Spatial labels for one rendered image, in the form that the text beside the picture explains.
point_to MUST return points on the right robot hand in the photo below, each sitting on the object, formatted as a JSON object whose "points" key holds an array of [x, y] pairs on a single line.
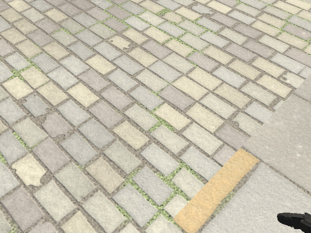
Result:
{"points": [[296, 221]]}

